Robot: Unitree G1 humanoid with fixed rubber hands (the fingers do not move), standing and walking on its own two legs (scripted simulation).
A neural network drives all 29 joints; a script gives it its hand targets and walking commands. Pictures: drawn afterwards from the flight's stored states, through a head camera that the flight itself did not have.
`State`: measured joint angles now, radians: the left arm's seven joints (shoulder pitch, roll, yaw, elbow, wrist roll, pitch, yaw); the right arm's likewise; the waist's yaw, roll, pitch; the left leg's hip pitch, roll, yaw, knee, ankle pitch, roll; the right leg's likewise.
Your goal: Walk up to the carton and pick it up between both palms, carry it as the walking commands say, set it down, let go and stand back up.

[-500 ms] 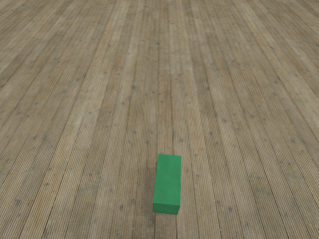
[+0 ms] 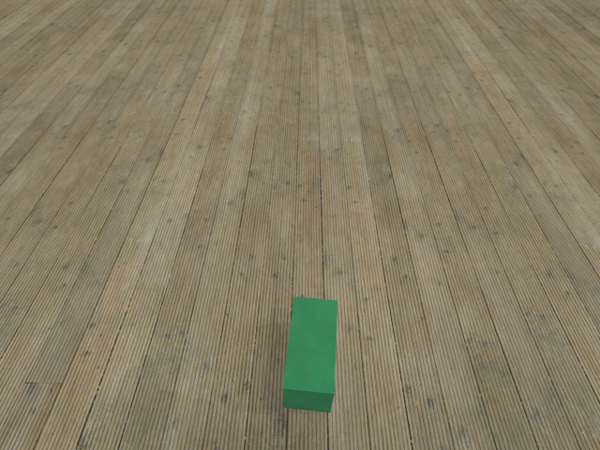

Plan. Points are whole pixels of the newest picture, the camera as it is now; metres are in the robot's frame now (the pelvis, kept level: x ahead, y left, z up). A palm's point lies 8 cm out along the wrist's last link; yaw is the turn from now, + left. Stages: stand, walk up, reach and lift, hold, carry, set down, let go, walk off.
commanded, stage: walk up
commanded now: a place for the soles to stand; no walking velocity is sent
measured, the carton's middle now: (311, 352) +0.53 -0.02 -0.69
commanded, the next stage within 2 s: reach and lift in 1.44 s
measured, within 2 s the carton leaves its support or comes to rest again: neither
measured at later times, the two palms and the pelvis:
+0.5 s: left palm out of the picture +0.09 +0.30 -0.12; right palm out of the picture +0.08 -0.28 -0.13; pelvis +0.03 +0.01 +0.00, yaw -3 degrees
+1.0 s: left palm out of the picture +0.15 +0.30 -0.12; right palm out of the picture +0.07 -0.28 -0.13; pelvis +0.04 +0.02 -0.01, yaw -7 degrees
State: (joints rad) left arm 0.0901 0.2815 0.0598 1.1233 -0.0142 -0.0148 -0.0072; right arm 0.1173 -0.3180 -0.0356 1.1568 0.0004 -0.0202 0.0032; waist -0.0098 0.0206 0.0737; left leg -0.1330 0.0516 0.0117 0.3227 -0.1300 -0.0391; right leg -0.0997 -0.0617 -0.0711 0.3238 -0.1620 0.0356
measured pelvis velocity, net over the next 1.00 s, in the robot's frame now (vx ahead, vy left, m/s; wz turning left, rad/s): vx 0.04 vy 0.02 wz -0.11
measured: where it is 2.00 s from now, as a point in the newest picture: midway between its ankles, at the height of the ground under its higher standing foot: outside the picture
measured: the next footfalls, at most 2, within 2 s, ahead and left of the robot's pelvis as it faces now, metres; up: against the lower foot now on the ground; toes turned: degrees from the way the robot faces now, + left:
none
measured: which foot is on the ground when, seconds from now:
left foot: down 0.00-1.00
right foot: down 0.00-1.00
